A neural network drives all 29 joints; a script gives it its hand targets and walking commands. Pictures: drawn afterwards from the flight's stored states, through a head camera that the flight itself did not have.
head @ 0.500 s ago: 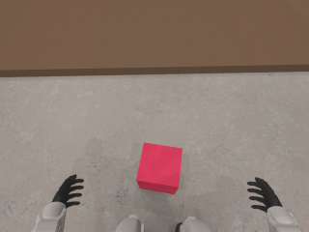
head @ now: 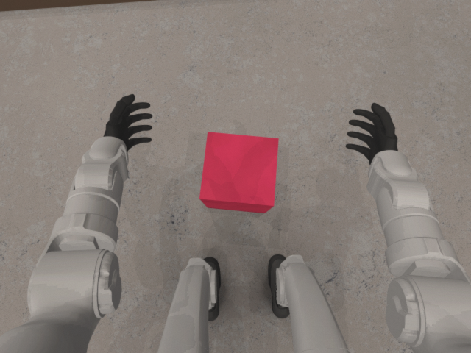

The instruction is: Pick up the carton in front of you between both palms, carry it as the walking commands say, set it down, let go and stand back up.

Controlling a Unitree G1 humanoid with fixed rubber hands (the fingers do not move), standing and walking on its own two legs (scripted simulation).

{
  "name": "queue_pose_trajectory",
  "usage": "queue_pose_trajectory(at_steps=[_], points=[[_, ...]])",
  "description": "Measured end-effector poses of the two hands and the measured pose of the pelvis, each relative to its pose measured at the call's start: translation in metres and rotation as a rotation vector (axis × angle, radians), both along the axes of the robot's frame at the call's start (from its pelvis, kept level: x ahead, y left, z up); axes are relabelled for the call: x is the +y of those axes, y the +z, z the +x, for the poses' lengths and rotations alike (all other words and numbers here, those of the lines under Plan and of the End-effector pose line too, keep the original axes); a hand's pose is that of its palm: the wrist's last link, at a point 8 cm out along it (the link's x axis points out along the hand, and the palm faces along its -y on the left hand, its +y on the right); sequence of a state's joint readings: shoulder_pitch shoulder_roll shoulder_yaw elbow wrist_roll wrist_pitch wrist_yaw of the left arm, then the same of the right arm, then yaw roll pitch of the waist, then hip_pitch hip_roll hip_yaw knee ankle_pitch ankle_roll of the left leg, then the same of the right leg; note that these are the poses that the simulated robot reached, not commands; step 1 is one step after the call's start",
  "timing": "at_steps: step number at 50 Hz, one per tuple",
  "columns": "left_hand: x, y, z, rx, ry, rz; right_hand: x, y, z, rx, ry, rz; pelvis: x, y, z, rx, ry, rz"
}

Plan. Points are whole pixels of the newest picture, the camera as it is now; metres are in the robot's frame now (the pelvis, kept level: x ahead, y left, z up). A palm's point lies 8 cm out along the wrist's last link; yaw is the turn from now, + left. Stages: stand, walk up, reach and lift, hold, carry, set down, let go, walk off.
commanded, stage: reach and lift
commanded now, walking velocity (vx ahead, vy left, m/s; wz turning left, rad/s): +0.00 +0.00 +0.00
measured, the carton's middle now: (239, 176) +0.49 +0.00 -0.54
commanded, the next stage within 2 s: none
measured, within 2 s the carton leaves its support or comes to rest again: leaves its support in 1.92 s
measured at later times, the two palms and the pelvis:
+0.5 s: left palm (160, 133) +0.53 +0.18 -0.24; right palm (325, 148) +0.48 -0.19 -0.23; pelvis +0.01 +0.00 -0.10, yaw -2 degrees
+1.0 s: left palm (177, 164) +0.51 +0.18 -0.44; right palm (302, 172) +0.47 -0.19 -0.44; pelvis -0.04 -0.01 -0.27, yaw -1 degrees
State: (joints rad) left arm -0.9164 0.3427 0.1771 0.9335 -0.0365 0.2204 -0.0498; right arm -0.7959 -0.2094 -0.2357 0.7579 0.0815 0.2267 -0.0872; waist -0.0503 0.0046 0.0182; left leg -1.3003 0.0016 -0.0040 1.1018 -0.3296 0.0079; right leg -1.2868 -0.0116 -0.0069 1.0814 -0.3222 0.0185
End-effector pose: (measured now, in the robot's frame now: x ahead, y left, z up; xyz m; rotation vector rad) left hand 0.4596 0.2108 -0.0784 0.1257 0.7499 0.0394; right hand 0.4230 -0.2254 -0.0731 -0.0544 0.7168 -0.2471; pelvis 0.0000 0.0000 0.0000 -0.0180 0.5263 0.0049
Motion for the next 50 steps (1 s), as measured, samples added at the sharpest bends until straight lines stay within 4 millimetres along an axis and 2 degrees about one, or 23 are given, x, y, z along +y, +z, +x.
queue_pose_trajectory(at_steps=[6,11,15,20,25,30,35,39,43,50], points=[[-0.012,-0.007,0.041,-0.072,-0.016,-0.045,0.018,-0.008,0.036,-0.08,-0.014,0.017,0.001,-0.013,-0.005,0.087,-0.007,0.002],[-0.017,-0.03,0.055,-0.082,-0.027,-0.05,0.033,-0.035,0.047,-0.081,-0.021,0.037,0.003,-0.021,-0.002,0.161,-0.002,-0.004],[-0.019,-0.051,0.067,-0.101,-0.029,-0.044,0.038,-0.059,0.055,-0.083,-0.017,0.033,0.003,-0.034,0.004,0.224,0.005,-0.009],[-0.024,-0.1,0.072,-0.073,-0.012,-0.054,0.04,-0.102,0.058,-0.052,-0.021,0.035,0.001,-0.06,0.009,0.286,0.004,-0.017],[-0.029,-0.158,0.071,-0.063,-0.003,-0.046,0.038,-0.157,0.057,-0.034,-0.025,0.038,0.001,-0.097,0.011,0.344,-0.004,-0.026],[-0.031,-0.222,0.058,-0.046,0.009,-0.041,0.031,-0.22,0.045,-0.014,-0.029,0.033,0.001,-0.142,0.006,0.376,0.002,-0.031],[-0.028,-0.271,0.044,-0.052,0.018,-0.027,0.024,-0.269,0.036,-0.02,-0.021,0.025,-0.001,-0.186,-0.007,0.341,-0.006,-0.024],[-0.025,-0.301,0.042,-0.046,0.036,-0.03,0.025,-0.297,0.036,-0.017,-0.015,0.032,-0.004,-0.214,-0.021,0.294,-0.011,-0.019],[-0.023,-0.321,0.044,-0.049,0.042,-0.03,0.03,-0.32,0.043,-0.017,-0.005,0.043,-0.006,-0.239,-0.032,0.242,-0.011,-0.016],[-0.028,-0.361,0.052,-0.022,0.039,-0.033,0.04,-0.365,0.051,0.028,0.0,0.054,-0.009,-0.274,-0.042,0.15,-0.006,-0.018]])
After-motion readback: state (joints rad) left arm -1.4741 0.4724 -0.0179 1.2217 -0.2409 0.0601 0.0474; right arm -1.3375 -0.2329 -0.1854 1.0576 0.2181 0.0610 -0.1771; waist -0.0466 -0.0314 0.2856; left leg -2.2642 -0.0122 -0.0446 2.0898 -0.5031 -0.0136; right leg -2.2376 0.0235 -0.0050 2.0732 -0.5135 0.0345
